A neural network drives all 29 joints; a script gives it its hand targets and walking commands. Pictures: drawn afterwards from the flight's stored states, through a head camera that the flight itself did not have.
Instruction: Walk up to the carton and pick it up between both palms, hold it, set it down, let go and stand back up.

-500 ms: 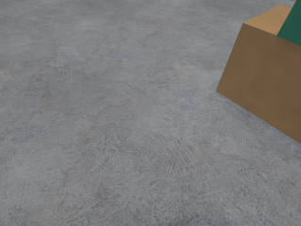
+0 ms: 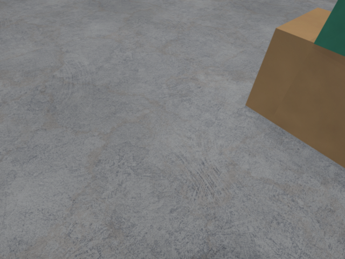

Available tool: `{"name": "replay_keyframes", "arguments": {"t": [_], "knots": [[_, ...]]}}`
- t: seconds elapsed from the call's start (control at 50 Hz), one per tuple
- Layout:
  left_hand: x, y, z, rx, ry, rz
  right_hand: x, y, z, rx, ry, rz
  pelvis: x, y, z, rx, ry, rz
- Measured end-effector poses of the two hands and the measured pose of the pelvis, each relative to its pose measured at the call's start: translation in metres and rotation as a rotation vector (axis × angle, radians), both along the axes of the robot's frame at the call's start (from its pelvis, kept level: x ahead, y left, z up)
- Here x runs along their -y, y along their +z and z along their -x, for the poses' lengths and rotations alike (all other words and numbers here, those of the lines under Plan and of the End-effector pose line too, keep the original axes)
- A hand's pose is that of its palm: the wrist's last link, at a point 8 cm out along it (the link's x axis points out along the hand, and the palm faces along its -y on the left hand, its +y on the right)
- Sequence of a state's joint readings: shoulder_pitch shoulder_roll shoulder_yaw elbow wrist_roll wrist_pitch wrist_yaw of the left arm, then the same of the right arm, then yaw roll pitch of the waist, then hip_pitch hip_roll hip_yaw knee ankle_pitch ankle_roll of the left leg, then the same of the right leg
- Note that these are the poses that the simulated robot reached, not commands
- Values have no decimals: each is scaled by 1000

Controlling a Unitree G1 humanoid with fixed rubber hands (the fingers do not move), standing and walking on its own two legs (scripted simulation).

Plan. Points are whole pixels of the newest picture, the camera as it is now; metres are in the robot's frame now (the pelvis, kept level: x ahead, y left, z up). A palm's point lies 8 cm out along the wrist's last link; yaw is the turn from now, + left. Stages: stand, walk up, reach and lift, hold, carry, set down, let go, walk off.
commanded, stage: stand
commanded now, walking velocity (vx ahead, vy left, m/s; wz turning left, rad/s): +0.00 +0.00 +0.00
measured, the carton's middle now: out of the picture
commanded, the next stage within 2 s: walk up in 1.24 s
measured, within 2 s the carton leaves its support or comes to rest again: neither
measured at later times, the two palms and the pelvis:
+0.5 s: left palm out of the picture -0.03 +0.18 -0.15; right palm out of the picture -0.02 -0.20 -0.15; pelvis +0.00 -0.01 +0.00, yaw +0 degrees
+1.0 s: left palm out of the picture -0.03 +0.17 -0.15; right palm out of the picture -0.04 -0.21 -0.15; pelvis +0.00 -0.02 +0.00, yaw +0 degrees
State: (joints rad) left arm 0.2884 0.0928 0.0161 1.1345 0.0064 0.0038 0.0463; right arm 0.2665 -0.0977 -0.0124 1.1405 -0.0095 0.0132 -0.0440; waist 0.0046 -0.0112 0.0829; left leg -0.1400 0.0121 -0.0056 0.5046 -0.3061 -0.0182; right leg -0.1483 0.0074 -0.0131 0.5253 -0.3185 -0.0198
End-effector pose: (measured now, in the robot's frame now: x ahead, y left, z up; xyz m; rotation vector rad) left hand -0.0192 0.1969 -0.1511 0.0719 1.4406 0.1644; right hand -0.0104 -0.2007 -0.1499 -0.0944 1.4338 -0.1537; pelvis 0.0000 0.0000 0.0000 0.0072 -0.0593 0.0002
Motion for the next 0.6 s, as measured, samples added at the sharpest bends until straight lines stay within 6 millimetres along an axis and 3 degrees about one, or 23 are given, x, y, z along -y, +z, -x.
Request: {"name": "replay_keyframes", "arguments": {"t": [0.6], "knots": [[17,3,17,-31,12,4,2,-1,19,-47,-8,-19,10,2,5,0,-1,-1]]}}
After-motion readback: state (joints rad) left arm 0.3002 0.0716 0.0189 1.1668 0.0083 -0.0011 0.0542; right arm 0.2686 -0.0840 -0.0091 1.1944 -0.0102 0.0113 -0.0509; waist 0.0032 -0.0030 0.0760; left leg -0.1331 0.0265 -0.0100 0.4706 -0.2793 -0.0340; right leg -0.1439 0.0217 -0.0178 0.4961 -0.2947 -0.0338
